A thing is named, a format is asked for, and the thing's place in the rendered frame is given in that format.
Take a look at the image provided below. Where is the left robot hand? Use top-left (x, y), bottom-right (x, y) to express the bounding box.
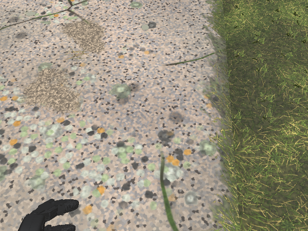
top-left (17, 198), bottom-right (79, 231)

